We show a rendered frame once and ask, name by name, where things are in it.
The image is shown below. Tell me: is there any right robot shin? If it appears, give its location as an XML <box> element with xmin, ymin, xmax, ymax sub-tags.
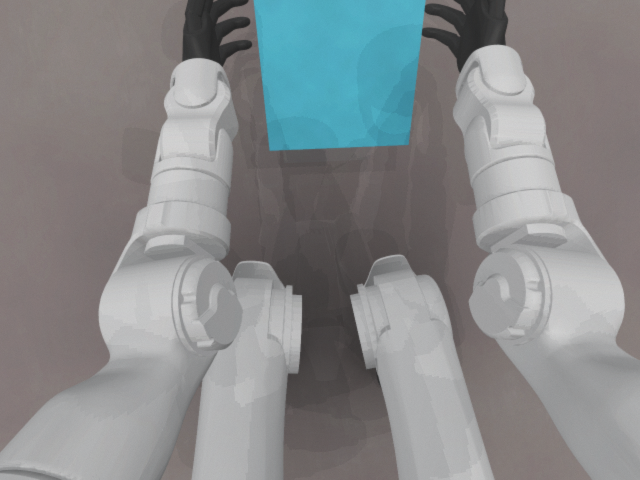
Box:
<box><xmin>364</xmin><ymin>255</ymin><xmax>453</xmax><ymax>337</ymax></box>

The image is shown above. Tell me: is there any left robot shin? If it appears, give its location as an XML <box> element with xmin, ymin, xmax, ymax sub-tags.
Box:
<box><xmin>232</xmin><ymin>261</ymin><xmax>285</xmax><ymax>289</ymax></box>

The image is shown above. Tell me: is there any robot right hand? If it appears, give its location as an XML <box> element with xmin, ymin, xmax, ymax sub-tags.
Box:
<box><xmin>422</xmin><ymin>0</ymin><xmax>508</xmax><ymax>72</ymax></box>

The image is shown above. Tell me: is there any robot right upper arm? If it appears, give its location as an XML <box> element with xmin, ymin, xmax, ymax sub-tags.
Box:
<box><xmin>469</xmin><ymin>244</ymin><xmax>640</xmax><ymax>480</ymax></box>

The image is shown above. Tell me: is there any robot left hand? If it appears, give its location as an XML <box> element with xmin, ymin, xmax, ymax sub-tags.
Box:
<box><xmin>182</xmin><ymin>0</ymin><xmax>252</xmax><ymax>67</ymax></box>

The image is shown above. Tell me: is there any robot right forearm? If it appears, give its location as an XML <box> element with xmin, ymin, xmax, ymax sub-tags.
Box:
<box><xmin>453</xmin><ymin>45</ymin><xmax>608</xmax><ymax>263</ymax></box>

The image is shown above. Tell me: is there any carton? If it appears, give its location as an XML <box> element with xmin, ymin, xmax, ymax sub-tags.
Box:
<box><xmin>254</xmin><ymin>0</ymin><xmax>426</xmax><ymax>151</ymax></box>

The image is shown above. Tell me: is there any robot shin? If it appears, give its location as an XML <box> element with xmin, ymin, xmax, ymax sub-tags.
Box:
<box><xmin>232</xmin><ymin>261</ymin><xmax>285</xmax><ymax>289</ymax></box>
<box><xmin>364</xmin><ymin>255</ymin><xmax>453</xmax><ymax>337</ymax></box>

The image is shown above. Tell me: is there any robot left upper arm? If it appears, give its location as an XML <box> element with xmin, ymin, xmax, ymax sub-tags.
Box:
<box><xmin>0</xmin><ymin>254</ymin><xmax>243</xmax><ymax>480</ymax></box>

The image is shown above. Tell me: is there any robot left forearm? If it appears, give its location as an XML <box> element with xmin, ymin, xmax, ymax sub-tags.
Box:
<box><xmin>99</xmin><ymin>58</ymin><xmax>239</xmax><ymax>330</ymax></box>

